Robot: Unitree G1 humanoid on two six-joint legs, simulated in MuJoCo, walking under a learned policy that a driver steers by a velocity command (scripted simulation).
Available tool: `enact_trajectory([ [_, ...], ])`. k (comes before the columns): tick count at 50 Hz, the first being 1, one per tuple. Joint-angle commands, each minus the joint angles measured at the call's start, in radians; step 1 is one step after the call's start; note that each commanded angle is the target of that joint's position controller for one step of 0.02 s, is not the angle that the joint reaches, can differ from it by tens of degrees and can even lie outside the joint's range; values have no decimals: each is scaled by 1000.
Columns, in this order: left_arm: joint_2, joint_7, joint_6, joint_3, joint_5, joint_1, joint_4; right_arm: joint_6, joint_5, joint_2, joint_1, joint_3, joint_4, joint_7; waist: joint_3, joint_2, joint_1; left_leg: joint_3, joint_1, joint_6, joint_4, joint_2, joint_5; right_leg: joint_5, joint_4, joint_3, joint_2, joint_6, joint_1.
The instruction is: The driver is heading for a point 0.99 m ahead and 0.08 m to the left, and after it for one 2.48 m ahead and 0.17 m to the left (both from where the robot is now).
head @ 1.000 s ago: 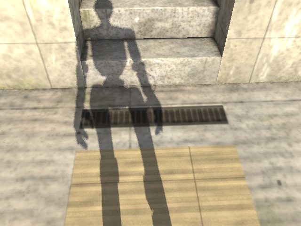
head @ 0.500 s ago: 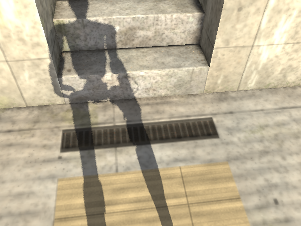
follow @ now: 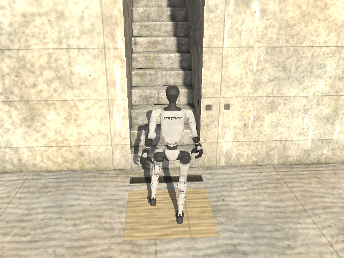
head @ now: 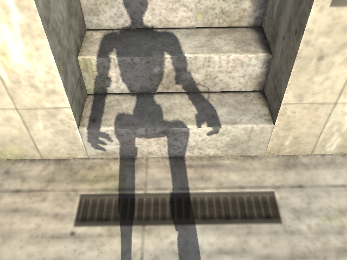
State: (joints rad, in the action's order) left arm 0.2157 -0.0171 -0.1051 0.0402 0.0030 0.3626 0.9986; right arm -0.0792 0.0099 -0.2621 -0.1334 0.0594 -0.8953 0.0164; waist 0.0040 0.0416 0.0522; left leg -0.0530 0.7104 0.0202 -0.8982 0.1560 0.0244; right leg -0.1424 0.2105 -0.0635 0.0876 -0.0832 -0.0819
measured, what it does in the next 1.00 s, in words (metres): walks ahead: left foot, then right foot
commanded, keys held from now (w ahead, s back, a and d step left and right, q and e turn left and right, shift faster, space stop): w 1.00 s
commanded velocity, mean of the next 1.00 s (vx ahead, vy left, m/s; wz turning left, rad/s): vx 0.50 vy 0.00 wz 0.00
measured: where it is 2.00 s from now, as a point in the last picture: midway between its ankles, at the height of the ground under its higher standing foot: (175, 179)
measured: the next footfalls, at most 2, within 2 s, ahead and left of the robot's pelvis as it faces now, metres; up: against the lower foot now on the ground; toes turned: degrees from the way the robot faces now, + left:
left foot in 0.26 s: +0.33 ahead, +0.16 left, +0.00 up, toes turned +3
right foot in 0.80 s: +0.60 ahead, -0.04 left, +0.00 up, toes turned -4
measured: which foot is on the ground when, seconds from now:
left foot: up 0.00-0.24, down 0.26-0.82, up 0.84-1.00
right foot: down 0.00-0.28, up 0.30-0.78, down 0.80-1.00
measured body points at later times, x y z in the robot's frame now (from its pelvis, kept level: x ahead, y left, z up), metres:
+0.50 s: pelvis +0.28 +0.08 +0.00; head +0.30 +0.10 +0.45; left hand +0.38 +0.34 -0.14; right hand +0.30 -0.18 -0.13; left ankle +0.29 +0.16 -0.75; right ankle +0.33 -0.08 -0.67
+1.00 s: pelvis +0.54 +0.03 +0.00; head +0.56 +0.01 +0.45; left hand +0.58 +0.30 -0.13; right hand +0.63 -0.22 -0.15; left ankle +0.54 +0.17 -0.67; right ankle +0.56 -0.04 -0.75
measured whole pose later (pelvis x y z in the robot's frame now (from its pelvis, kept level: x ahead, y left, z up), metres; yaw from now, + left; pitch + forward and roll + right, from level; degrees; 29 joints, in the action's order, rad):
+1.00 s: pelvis +0.54 +0.03 +0.00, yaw +0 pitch +0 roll +0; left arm 0.23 -0.02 -0.11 0.05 0.03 0.29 0.98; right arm -0.06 -0.05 -0.25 -0.20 0.04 -0.96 -0.03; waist -0.03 0.04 0.01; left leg 0.01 0.50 0.04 -1.04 0.06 0.26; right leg -0.15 0.33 -0.08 0.04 -0.08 -0.19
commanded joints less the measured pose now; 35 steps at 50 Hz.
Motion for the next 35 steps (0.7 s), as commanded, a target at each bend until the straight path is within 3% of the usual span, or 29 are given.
enact_trajectory([
  [1, 158, 17, -7, 27, -9, 1, -50, -13, -1, -37, 59, 7, 57, -7, -67, -88, -12, 18, 17, -9, 159, -14, -134, 118, -124, 161, -275, -126, -30],
  [5, 166, 19, 5, 30, -15, 68, -22, -21, 9, -27, 174, -4, 93, -27, -96, -91, 28, 45, 17, -6, 294, -45, -125, 124, -94, 141, -297, -121, 68],
  [8, 176, 24, 20, 37, -19, 87, -6, -31, 14, -33, 225, -9, 125, -48, -107, -100, 28, 45, 19, 18, 356, -59, -43, 167, -37, 147, -341, -113, 156],
  [10, 190, 27, 27, 44, -22, 65, -8, -38, 16, -57, 189, -2, 126, -57, -82, -119, -6, 58, -66, 44, 388, -81, 26, 274, 18, 148, -358, -96, 180],
  [11, 201, 28, 31, 47, -21, 40, -15, -41, 16, -80, 130, 8, 113, -57, -43, -134, -43, 82, -170, 61, 398, -111, 50, 428, 82, 135, -349, -83, 177],
  [12, 196, 27, 36, 45, -19, 15, -21, -42, 13, -114, 1, 29, 75, -53, 34, -129, -114, 114, -348, 85, 415, -149, 44, 586, 233, 99, -307, -62, 150],
  [13, 167, 26, 37, 32, -10, 6, -36, -41, 8, -173, -189, 54, 21, -44, 161, -96, -189, 60, -633, 127, 387, -101, 20, 539, 473, 57, -250, -28, 11],
  [14, 68, 18, 21, 1, 2, 101, -58, -36, -17, -282, -334, 79, -4, -37, 323, 125, -172, -343, -1035, 260, 403, 164, 80, 128, 876, 13, -111, 38, -367],
  [15, 40, 11, -6, -10, -18, 127, -42, -33, -12, -236, -350, 63, -15, -43, 417, 242, -161, -698, -1144, 339, 583, 264, 193, -414, 1084, 138, -21, 49, -577],
  [16, 146, 7, -24, 16, -45, 43, -59, -36, -2, -167, -273, 41, -4, -46, 276, 156, -158, -587, -1032, 280, 599, 226, 247, -382, 1165, 191, -91, 25, -675],
  [17, 164, 8, -32, 18, -52, -48, -87, -34, 1, -131, -178, 28, 22, -38, 158, 91, -131, -429, -874, 236, 617, 188, 216, -292, 1129, 158, -151, 13, -687],
  [18, 158, 15, -27, 21, -41, -90, -92, -34, -6, -101, -103, 17, 34, -40, 80, 11, -100, -322, -718, 215, 658, 146, 144, -208, 1059, 134, -194, 18, -640],
  [19, 149, 21, -14, 29, -27, -89, -91, -37, -13, -80, -66, 8, 37, -41, 45, 13, -65, -246, -619, 195, 694, 105, 100, -154, 992, 137, -227, 21, -579],
  [20, 82, -5, 25, 4, 83, -16, -67, -30, -42, -78, -133, 6, -13, -29, -5, -32, -24, -172, -485, 158, 724, 77, 21, -130, 939, 96, -209, 34, -463],
  [21, 52, -17, 46, 2, 86, 10, -61, -33, -41, -90, -162, 9, -29, -28, -7, 0, -16, -122, -458, 161, 734, 55, -53, -109, 936, 74, -199, 43, -433],
  [23, 75, -19, 65, 5, 52, -28, -82, -45, -30, -104, -174, 14, -45, -30, -15, 36, -3, -71, -466, 163, 761, 42, -75, -44, 885, 65, -207, 53, -469],
  [24, 86, -16, 71, 6, 46, -67, -97, -49, -25, -105, -183, 13, -51, -32, -26, 45, -7, -64, -479, 164, 780, 39, -51, -7, 844, 60, -216, 59, -497],
  [26, 98, -12, 70, 6, 41, -161, -128, -47, -20, -100, -216, 11, -66, -31, -46, 36, -32, -62, -534, 173, 806, 38, -7, 47, 744, 54, -223, 73, -558],
  [27, 106, -14, 65, 9, 47, -207, -142, -41, -27, -92, -233, 10, -71, -33, -59, 14, -48, -60, -562, 171, 810, 42, -6, 78, 686, 51, -223, 78, -577],
  [29, 89, -19, 59, 4, 41, -279, -163, -36, -25, -89, -264, 9, -82, -31, -65, 22, -71, -48, -620, 167, 812, 41, -5, 130, 576, 40, -210, 79, -586],
  [32, 82, -25, 50, -1, 31, -362, -189, -33, -28, -96, -306, 10, -99, -25, -82, 30, -100, -29, -687, 160, 803, 41, 5, 155, 448, 25, -188, 77, -570],
  [35, 93, -29, 44, 2, 33, -395, -209, -35, -36, -114, -304, 20, -103, -22, -87, 39, -99, -12, -714, 146, 749, 51, -106, 106, 352, 11, -163, 59, -491],
])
